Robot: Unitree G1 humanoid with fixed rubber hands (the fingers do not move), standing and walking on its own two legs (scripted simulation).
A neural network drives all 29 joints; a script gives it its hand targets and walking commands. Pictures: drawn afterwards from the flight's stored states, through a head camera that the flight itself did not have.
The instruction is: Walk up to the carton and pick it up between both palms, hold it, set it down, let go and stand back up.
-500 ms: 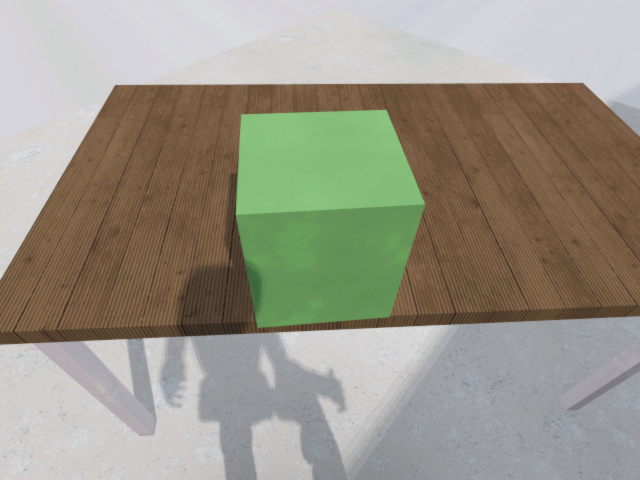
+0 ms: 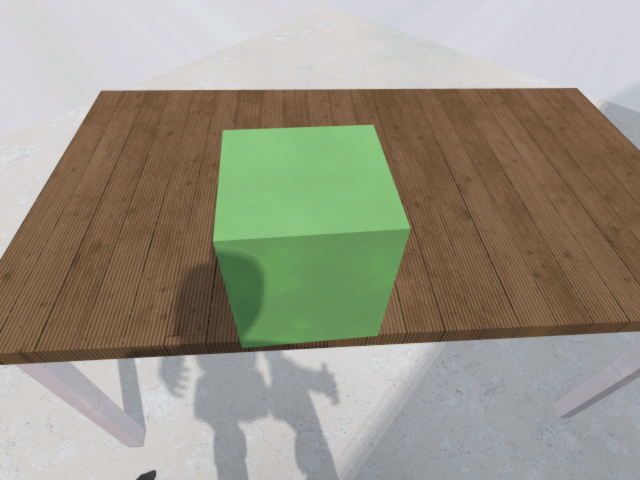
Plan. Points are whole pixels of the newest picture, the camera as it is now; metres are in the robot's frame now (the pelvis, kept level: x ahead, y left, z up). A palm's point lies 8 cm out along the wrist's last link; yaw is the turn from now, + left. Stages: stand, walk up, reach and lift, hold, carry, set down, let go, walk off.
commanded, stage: walk up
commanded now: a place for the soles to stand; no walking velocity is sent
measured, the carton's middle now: (305, 240) +0.42 +0.02 +0.04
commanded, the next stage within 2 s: none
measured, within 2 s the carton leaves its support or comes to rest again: neither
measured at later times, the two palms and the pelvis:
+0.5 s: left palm out of the picture +0.07 +0.25 -0.12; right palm out of the picture +0.06 -0.25 -0.11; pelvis +0.01 +0.00 +0.00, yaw +0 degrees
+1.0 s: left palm (165, 461) +0.17 +0.21 -0.13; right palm out of the picture +0.06 -0.30 -0.14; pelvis +0.05 -0.04 -0.02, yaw +3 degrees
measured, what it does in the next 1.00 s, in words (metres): steps on the spot: right foot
